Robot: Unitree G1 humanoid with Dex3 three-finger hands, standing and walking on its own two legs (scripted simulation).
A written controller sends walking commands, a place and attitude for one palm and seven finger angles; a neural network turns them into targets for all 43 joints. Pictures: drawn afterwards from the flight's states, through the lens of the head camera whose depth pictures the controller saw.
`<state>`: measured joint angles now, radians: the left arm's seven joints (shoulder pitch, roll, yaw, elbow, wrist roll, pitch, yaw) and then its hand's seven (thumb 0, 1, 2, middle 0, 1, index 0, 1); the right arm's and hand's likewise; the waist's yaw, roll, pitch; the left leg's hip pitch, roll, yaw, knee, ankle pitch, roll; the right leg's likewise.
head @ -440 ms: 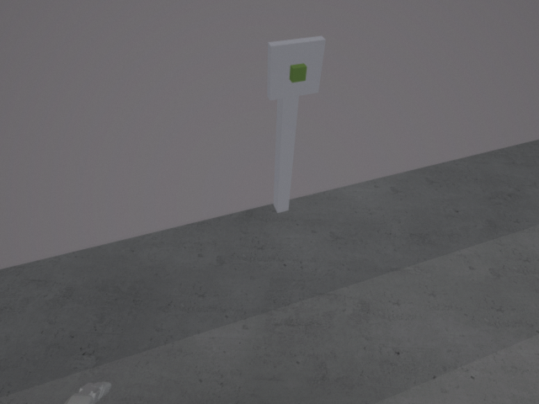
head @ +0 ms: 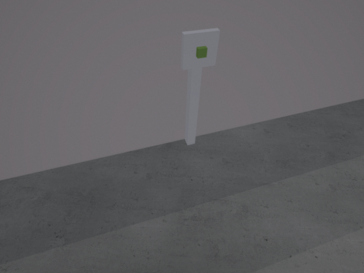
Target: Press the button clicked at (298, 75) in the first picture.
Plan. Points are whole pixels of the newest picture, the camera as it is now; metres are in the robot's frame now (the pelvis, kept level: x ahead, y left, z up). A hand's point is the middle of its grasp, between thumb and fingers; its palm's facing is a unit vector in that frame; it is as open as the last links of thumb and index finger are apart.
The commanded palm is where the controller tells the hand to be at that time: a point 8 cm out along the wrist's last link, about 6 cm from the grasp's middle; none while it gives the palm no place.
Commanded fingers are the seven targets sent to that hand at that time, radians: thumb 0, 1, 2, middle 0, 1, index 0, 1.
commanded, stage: stand and wait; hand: left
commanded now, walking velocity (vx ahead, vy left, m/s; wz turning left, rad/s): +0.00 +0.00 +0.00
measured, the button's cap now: (201, 51) +1.08 -0.03 -0.03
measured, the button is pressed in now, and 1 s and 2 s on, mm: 0 0 0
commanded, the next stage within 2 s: look at it before walking up in 0.52 s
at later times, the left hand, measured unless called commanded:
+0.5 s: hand out of the picture +0.06 +0.23 -0.15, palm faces -0.03 -0.94 -0.33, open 7.4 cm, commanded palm none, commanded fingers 0.00 0.90 0.90 -0.20 -0.30 -0.20 -0.30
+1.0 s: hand out of the picture +0.06 +0.24 -0.16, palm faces -0.03 -0.95 -0.32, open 7.4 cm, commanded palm none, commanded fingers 0.00 0.90 0.90 -0.20 -0.30 -0.20 -0.30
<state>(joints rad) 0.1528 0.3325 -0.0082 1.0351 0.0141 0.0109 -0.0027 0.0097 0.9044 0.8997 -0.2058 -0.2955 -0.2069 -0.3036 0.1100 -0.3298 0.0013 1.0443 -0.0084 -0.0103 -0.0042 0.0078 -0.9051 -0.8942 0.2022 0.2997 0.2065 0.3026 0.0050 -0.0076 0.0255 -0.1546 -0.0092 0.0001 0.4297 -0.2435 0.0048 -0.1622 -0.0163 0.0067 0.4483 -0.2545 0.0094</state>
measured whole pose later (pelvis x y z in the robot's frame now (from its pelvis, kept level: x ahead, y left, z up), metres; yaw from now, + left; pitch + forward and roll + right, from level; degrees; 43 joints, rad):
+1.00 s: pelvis -0.01 -0.01 +0.00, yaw +0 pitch -2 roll +0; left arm 0.15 0.33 0.00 1.09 0.01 0.00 0.00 0.01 0.91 0.90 -0.20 -0.30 -0.21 -0.30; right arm 0.13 -0.33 0.00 1.12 0.00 -0.02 0.00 0.01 -0.91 -0.89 0.20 0.30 0.21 0.30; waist 0.00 -0.01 0.03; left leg -0.15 0.01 -0.01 0.37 -0.20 -0.01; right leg -0.15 0.00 0.00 0.39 -0.21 0.00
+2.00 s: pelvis -0.04 -0.03 +0.00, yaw -20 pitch +1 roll +0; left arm 0.31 0.19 0.06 0.94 0.02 0.01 -0.01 0.01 0.90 0.90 -0.21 -0.30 -0.21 -0.30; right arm 0.18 -0.26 -0.07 0.96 -0.03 0.04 -0.01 0.01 -0.91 -0.89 0.20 0.30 0.20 0.30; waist 0.04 0.01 0.01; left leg -0.46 0.05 -0.03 1.03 -0.32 -0.07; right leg -0.28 0.14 0.12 0.38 -0.11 -0.08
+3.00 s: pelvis +0.17 -0.17 -0.01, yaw -54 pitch -1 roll +0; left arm 0.20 0.21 0.08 1.01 0.02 -0.06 0.01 -0.02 0.94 0.90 -0.20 -0.30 -0.21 -0.30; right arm 0.34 -0.11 -0.05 1.02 -0.02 -0.03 -0.02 0.01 -0.91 -0.89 0.20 0.30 0.20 0.30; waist -0.05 -0.02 0.04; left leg -0.55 0.18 0.04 1.26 -0.31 -0.03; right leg -0.22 0.10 -0.12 0.50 -0.28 -0.13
